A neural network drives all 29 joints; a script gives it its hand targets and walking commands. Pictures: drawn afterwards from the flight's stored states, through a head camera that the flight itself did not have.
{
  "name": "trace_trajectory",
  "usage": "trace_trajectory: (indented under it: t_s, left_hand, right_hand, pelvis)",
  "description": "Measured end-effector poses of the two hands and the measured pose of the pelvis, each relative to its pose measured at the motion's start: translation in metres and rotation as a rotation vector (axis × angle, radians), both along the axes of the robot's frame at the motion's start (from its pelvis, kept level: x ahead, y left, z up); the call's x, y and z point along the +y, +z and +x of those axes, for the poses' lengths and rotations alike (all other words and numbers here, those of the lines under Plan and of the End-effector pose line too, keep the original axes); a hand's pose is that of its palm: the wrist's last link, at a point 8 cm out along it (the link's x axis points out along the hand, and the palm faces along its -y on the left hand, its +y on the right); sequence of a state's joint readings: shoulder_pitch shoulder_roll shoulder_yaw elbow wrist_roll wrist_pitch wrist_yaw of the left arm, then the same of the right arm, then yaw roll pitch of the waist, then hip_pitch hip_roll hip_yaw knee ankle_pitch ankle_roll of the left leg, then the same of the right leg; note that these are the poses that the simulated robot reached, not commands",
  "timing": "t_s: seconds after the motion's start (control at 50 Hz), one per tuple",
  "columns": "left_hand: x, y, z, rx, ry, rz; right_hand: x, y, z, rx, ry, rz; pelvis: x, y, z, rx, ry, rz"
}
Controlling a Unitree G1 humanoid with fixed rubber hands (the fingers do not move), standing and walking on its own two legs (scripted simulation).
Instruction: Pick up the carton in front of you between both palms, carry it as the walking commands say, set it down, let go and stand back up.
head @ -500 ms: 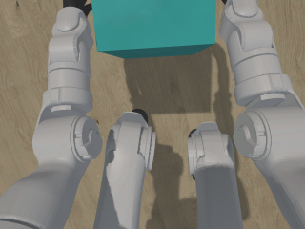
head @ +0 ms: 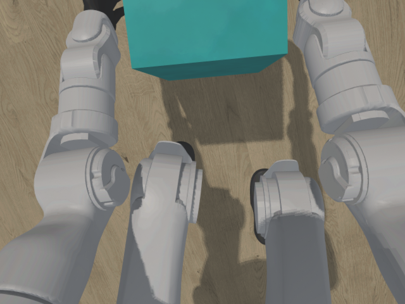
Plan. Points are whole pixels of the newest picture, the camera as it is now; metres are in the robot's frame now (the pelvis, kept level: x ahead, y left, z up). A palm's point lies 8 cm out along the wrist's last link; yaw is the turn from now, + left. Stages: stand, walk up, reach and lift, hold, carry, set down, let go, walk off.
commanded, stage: set down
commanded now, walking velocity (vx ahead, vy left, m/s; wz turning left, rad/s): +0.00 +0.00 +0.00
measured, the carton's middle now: (206, 11) +0.54 +0.10 -0.26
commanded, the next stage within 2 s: let go in 1.92 s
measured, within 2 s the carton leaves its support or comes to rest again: neither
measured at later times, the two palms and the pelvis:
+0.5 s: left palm (100, 10) +0.50 +0.26 -0.18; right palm out of the picture +0.56 -0.05 -0.18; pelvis -0.01 +0.00 -0.01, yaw +0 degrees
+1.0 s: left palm out of the picture +0.51 +0.30 -0.17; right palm out of the picture +0.58 -0.08 -0.17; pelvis -0.01 +0.01 -0.01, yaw +1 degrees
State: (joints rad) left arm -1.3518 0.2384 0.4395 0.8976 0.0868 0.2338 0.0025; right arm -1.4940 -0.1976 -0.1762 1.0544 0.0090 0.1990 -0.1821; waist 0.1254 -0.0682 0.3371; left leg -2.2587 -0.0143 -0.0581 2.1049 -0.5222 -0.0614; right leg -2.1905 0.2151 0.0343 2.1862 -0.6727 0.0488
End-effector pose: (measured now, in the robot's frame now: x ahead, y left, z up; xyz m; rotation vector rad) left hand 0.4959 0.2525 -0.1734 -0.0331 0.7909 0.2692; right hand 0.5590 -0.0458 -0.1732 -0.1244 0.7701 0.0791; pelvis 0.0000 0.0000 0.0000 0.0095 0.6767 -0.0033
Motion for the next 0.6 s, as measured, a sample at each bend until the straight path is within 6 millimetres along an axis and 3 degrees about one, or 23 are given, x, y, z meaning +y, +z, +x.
trace_trajectory:
  t_s: [0.6]
  left_hand:
    - [0.004,-0.008,0.008,-0.024,-0.045,-0.026]
  right_hand:
    - [-0.004,-0.007,0.006,-0.035,0.066,0.054]
  pelvis:
    - [0.001,-0.011,-0.006,-0.061,0.001,0.002]
